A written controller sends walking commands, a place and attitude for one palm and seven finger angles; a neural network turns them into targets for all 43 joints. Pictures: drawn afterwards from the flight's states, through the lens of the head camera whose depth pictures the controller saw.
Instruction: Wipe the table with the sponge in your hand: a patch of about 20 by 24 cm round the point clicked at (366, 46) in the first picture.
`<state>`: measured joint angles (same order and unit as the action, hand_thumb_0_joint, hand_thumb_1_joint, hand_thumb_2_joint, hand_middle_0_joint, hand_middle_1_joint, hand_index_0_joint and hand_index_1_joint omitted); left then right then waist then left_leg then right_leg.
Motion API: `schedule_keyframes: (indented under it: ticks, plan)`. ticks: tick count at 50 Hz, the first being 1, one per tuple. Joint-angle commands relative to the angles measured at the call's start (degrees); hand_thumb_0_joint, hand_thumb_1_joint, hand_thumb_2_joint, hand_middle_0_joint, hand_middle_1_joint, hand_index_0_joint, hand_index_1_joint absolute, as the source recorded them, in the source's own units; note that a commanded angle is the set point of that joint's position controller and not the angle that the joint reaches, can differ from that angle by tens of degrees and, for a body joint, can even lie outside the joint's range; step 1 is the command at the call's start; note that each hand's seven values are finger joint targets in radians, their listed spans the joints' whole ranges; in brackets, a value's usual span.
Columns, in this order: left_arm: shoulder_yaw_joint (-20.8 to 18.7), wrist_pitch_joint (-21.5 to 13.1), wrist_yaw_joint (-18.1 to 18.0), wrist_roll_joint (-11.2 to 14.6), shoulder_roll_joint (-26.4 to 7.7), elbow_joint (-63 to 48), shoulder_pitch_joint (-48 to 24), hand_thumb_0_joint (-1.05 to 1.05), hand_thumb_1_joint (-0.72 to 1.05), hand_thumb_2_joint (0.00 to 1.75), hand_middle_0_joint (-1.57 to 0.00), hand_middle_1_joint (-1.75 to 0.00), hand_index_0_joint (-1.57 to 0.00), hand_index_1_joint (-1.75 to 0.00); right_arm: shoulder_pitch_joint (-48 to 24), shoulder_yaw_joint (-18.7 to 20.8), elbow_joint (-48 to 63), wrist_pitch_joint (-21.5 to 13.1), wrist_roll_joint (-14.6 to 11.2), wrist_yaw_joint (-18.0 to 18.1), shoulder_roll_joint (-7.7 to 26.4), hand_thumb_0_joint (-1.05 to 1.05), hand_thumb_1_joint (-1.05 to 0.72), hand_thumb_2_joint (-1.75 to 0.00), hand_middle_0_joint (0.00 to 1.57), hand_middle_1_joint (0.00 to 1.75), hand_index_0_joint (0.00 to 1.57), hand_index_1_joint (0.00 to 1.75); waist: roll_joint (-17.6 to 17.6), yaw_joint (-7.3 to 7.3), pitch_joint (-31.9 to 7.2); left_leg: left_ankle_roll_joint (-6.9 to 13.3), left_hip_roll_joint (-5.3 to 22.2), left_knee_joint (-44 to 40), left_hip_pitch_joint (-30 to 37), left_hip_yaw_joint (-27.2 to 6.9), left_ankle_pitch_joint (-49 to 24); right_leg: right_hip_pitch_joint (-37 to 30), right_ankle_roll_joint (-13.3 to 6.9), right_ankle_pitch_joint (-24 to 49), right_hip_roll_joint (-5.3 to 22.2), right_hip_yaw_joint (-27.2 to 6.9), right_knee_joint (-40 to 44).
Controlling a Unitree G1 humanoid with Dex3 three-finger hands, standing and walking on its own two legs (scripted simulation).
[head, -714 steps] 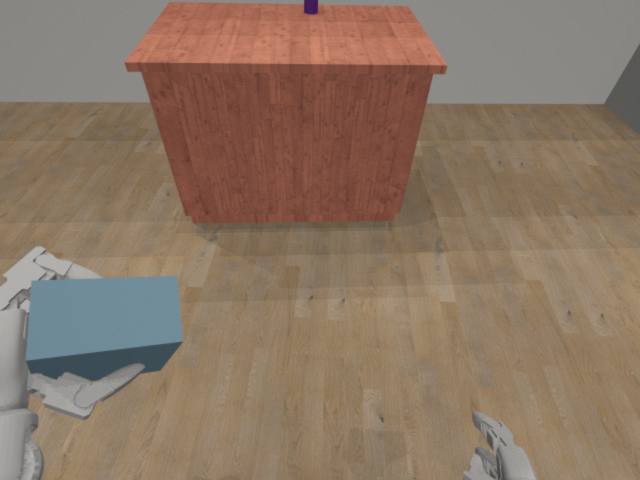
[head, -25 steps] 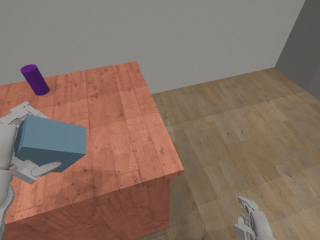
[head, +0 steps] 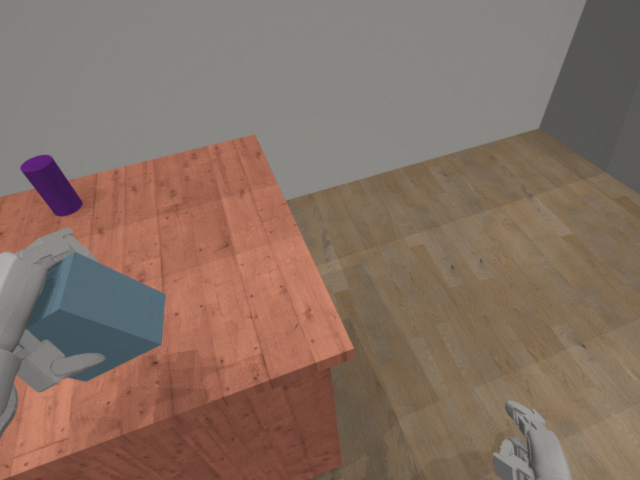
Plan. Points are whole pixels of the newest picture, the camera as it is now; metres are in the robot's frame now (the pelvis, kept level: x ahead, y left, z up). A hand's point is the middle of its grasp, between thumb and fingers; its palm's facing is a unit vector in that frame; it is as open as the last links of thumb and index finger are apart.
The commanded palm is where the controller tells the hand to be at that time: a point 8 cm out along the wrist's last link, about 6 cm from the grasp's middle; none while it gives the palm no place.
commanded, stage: turn the palm down, sponge in hand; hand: left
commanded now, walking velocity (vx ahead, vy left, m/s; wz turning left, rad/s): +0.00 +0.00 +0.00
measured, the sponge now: (96, 327) +0.22 +0.27 +0.13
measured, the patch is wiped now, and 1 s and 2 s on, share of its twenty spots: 0.00 0.00 0.00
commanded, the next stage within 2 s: move the sponge above the wiping area in 1.22 s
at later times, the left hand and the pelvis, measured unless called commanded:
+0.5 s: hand (50, 309) +0.22 +0.30 +0.17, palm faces +0.17 -0.21 -0.96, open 10.5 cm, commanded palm +0.18 +0.31 +0.24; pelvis -0.01 +0.02 +0.01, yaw +0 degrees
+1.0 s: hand (41, 301) +0.22 +0.31 +0.17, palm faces +0.14 -0.06 -0.99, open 10.5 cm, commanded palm +0.17 +0.31 +0.24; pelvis -0.01 +0.03 +0.01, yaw +0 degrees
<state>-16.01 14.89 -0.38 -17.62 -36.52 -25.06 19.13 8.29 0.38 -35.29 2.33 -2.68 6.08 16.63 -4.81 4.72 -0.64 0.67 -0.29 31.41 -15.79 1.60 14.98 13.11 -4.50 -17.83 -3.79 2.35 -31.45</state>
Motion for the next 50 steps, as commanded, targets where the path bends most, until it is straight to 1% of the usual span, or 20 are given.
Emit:
schedule_keyframes:
  ticks: [1,2,6,7,11,14,16,17,21,22,26,27,30,32,35,36,37,38,41,50]
  plan:
    - [-9.8,-2.7,-3.1,-4.7,-16.7,-14.2,-9.5,0.00,0.10,1.30,-1.20,-1.60,-1.20,-1.60,-11.3,1.1,10.8,-3.6,0.3,0.9,4.8,0.00,-0.90,-0.90,0.20,0.30,0.20,0.30,0.8,1.27,-9.2,2.0,-0.2,-2.0,5.9,-1.8,-13.8,-0.7,3.7,14.7,4.6,-7.7,6.8]
    - [-8.0,-2.6,-3.6,-5.5,-15.0,-15.2,-11.9,0.00,0.10,1.30,-1.20,-1.60,-1.20,-1.60,-11.4,0.8,11.2,-3.5,0.3,0.7,4.4,0.00,-0.90,-0.90,0.20,0.30,0.20,0.30,-0.3,0.77,-10.3,1.9,-0.2,-2.6,5.8,-1.9,-13.7,-1.0,3.6,14.0,4.6,-6.2,6.5]
    - [-10.5,0.8,-5.7,-8.4,-17.7,-11.5,-11.4,0.00,0.10,1.30,-1.20,-1.60,-1.20,-1.60,-12.9,0.7,10.0,-2.4,0.3,0.3,4.8,0.00,-0.90,-0.90,0.20,0.30,0.20,0.30,-1.1,2.16,-9.5,1.2,-0.1,-4.5,5.6,-2.6,-13.2,-2.2,2.7,12.2,3.9,-6.9,7.2]
    - [-7.0,2.0,-5.5,-8.7,-14.5,-12.2,-13.6,0.00,0.10,1.30,-1.20,-1.60,-1.20,-1.60,-13.9,0.2,10.7,-2.2,0.1,0.1,4.3,0.00,-0.90,-0.90,0.20,0.30,0.20,0.30,-1.3,1.48,-10.1,1.2,0.2,-4.7,5.7,-2.4,-13.4,-2.8,2.9,12.5,4.4,-6.2,7.2]
    - [-5.2,7.1,-3.8,-11.3,-15.3,-8.9,-14.2,0.00,0.10,1.30,-1.20,-1.60,-1.20,-1.60,-16.9,-0.4,10.1,-1.2,-0.5,0.1,5.0,0.00,-0.90,-0.90,0.20,0.30,0.20,0.30,-0.6,2.07,-7.7,1.0,0.0,-6.9,6.0,-3.0,-11.7,-2.8,2.5,9.9,3.7,-6.7,8.8]
    - [-0.2,8.6,-1.1,-13.4,-13.1,-10.0,-16.7,0.00,0.10,1.30,-1.20,-1.60,-1.20,-1.60,-18.0,-1.0,10.6,-1.2,-0.7,0.3,5.0,0.00,-0.90,-0.90,0.20,0.30,0.20,0.30,0.8,1.24,-8.2,1.4,0.0,-8.0,7.1,-3.4,-11.2,-3.1,2.9,9.5,3.8,-5.8,9.5]
    - [-0.6,9.1,0.0,-15.6,-14.7,-11.2,-18.5,0.00,0.10,1.30,-1.20,-1.60,-1.20,-1.60,-20.0,-1.5,10.4,-1.3,-0.8,0.3,4.9,0.00,-0.90,-0.90,0.20,0.30,0.20,0.30,-0.5,1.74,-8.4,1.3,-0.4,-8.7,8.1,-3.7,-11.2,-3.2,2.4,8.5,3.1,-6.7,10.1]
    - [2.1,8.7,0.5,-16.5,-12.4,-11.9,-20.5,0.00,0.10,1.30,-1.20,-1.60,-1.20,-1.60,-19.8,-1.6,10.8,-1.5,-0.6,0.2,4.4,0.00,-0.90,-0.90,0.20,0.30,0.20,0.30,-0.2,1.08,-8.2,1.4,-0.1,-8.9,8.3,-3.6,-11.4,-3.1,2.6,8.9,3.4,-5.4,10.1]
    - [-1.4,7.9,0.3,-20.2,-17.0,-13.3,-22.3,0.00,0.10,1.30,-1.20,-1.60,-1.20,-1.60,-21.3,-1.7,10.1,-1.3,-0.1,0.0,4.6,0.00,-0.90,-0.90,0.20,0.30,0.20,0.30,-1.6,2.68,-10.7,1.4,-0.6,-9.9,10.1,-4.9,-12.9,-5.1,1.5,9.3,2.6,-7.1,10.5]
    - [0.8,7.5,0.1,-20.7,-14.5,-13.7,-23.7,0.00,0.10,1.30,-1.20,-1.60,-1.20,-1.60,-20.7,-1.7,10.4,-1.5,0.0,-0.2,4.0,0.00,-0.90,-0.90,0.20,0.30,0.20,0.30,-1.4,2.12,-11.8,1.4,-0.3,-9.5,10.7,-4.4,-14.3,-5.8,1.6,10.7,3.1,-5.9,9.9]
    - [-1.1,9.6,-0.9,-23.0,-16.4,-9.1,-24.6,0.00,0.10,1.30,-1.20,-1.60,-1.20,-1.60,-23.0,-1.8,8.9,-0.6,-0.2,-0.9,4.5,0.00,-0.90,-0.90,0.20,0.30,0.20,0.30,-2.6,3.46,-9.7,0.7,-0.7,-10.9,9.7,-5.4,-13.7,-6.1,0.5,9.3,2.4,-7.9,11.0]
    - [2.5,10.0,-0.7,-23.1,-13.0,-8.9,-25.7,0.00,0.10,1.30,-1.20,-1.60,-1.20,-1.60,-22.2,-1.7,9.2,-0.5,-0.2,-1.1,4.2,0.00,-0.90,-0.90,0.20,0.30,0.20,0.30,-1.2,2.53,-9.9,0.8,-0.3,-10.8,9.7,-4.9,-14.2,-6.6,1.0,10.1,3.1,-6.2,10.7]
    - [3.6,11.8,0.4,-24.9,-13.8,-8.0,-26.7,0.00,0.10,1.30,-1.20,-1.60,-1.20,-1.60,-23.2,-1.5,8.9,0.1,-0.3,-1.5,4.8,0.00,-0.90,-0.90,0.20,0.30,0.20,0.30,-1.2,3.02,-11.1,0.8,-0.6,-11.6,10.2,-5.6,-15.0,-7.2,1.0,10.8,3.1,-6.5,10.8]
    - [6.5,13.0,1.5,-26.0,-11.2,-8.2,-27.5,0.00,0.10,1.30,-1.20,-1.60,-1.20,-1.60,-24.3,-1.8,9.2,-0.1,-0.4,-1.7,4.4,0.00,-0.90,-0.90,0.20,0.30,0.20,0.30,-1.2,2.61,-10.8,1.1,-0.7,-11.4,10.3,-5.1,-15.3,-7.1,0.8,11.3,3.0,-6.4,10.7]
    - [6.5,13.1,3.1,-28.1,-12.8,-8.4,-26.9,0.00,0.10,1.30,-1.20,-1.60,-1.20,-1.60,-24.5,-1.8,9.2,0.4,-0.2,-2.0,4.6,0.00,-0.90,-0.90,0.20,0.30,0.20,0.30,0.1,3.04,-10.9,1.3,-1.1,-12.2,10.3,-6.1,-15.3,-7.2,0.9,11.1,2.8,-6.5,10.9]
    - [5.4,13.2,3.3,-28.8,-13.5,-9.7,-27.5,0.00,0.10,1.30,-1.20,-1.60,-1.20,-1.60,-26.8,-2.2,9.4,0.3,-0.4,-2.2,4.3,0.00,-0.90,-0.90,0.20,0.30,0.20,0.30,-2.0,3.56,-10.5,1.4,-1.2,-12.2,10.4,-6.3,-15.0,-7.2,0.1,10.5,2.0,-8.1,10.8]
    - [7.4,12.7,3.3,-29.0,-11.3,-9.6,-27.1,0.00,0.10,1.30,-1.20,-1.60,-1.20,-1.60,-24.8,-1.9,9.4,0.2,-0.3,-2.3,4.0,0.00,-0.90,-0.90,0.20,0.30,0.20,0.30,-0.7,2.77,-11.4,1.4,-0.8,-11.7,10.7,-5.6,-15.6,-7.7,0.6,11.0,2.7,-6.5,10.3]
    - [5.4,12.2,3.3,-29.9,-13.9,-9.3,-26.9,0.00,0.10,1.30,-1.20,-1.60,-1.20,-1.60,-24.2,-1.8,9.1,0.3,0.0,-2.5,4.4,0.00,-0.90,-0.90,0.20,0.30,0.20,0.30,-0.6,3.38,-12.4,1.4,-1.0,-11.9,10.9,-6.4,-16.9,-8.3,0.4,12.0,2.5,-6.9,10.2]
    - [3.1,11.9,2.4,-31.0,-15.6,-9.5,-27.5,0.00,0.10,1.30,-1.20,-1.60,-1.20,-1.60,-26.3,-2.0,9.1,0.5,0.0,-2.7,4.1,0.00,-0.90,-0.90,0.20,0.30,0.20,0.30,-1.4,4.19,-11.7,1.5,-1.1,-12.0,10.8,-6.8,-15.2,-7.9,-0.4,10.0,1.8,-9.0,10.7]
    - [5.9,11.3,1.9,-29.9,-12.7,-7.2,-27.9,0.00,0.10,1.30,-1.20,-1.60,-1.20,-1.60,-24.6,-1.4,8.3,0.1,-0.1,-2.9,4.1,0.00,-0.90,-0.90,0.20,0.30,0.20,0.30,-0.1,3.54,-11.6,1.4,-1.3,-11.9,11.6,-6.2,-15.9,-7.9,0.3,11.5,2.9,-7.8,11.2]
